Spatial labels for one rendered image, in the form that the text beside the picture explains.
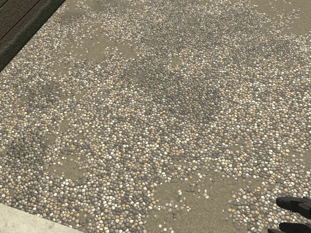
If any right robot hand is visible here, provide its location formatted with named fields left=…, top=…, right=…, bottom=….
left=267, top=196, right=311, bottom=233

